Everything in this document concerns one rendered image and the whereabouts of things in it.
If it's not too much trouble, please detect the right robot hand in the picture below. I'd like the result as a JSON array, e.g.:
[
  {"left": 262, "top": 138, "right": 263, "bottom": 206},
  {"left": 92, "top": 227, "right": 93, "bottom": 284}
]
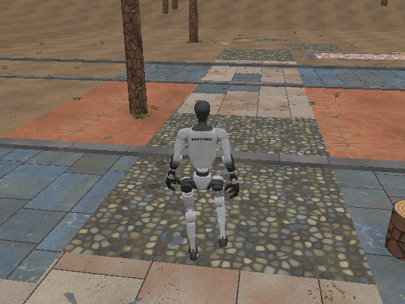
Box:
[{"left": 225, "top": 182, "right": 240, "bottom": 199}]

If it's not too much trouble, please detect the robot left upper arm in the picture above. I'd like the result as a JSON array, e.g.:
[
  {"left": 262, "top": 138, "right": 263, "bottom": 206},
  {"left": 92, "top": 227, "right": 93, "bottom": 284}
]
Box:
[{"left": 173, "top": 128, "right": 189, "bottom": 163}]

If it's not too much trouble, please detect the left robot forearm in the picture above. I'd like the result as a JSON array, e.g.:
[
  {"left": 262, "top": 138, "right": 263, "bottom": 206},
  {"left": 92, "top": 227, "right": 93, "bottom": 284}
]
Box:
[{"left": 167, "top": 154, "right": 179, "bottom": 179}]

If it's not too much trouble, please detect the robot right thigh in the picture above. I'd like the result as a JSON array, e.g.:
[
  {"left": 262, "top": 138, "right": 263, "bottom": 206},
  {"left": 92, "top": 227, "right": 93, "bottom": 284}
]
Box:
[{"left": 211, "top": 175, "right": 224, "bottom": 207}]

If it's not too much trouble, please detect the right robot forearm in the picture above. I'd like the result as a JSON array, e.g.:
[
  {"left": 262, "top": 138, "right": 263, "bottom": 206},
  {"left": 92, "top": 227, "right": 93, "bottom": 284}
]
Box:
[{"left": 226, "top": 154, "right": 239, "bottom": 184}]

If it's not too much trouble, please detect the robot right upper arm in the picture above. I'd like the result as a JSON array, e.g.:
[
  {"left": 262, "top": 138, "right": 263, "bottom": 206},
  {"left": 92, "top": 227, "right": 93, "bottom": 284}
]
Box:
[{"left": 216, "top": 128, "right": 232, "bottom": 164}]

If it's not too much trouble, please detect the left robot hand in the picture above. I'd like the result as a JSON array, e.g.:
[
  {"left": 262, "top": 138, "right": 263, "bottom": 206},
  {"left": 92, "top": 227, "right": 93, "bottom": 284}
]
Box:
[{"left": 166, "top": 177, "right": 180, "bottom": 191}]

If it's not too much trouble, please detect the right robot foot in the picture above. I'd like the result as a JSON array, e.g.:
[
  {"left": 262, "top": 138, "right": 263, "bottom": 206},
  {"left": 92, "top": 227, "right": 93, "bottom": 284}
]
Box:
[{"left": 219, "top": 236, "right": 228, "bottom": 247}]

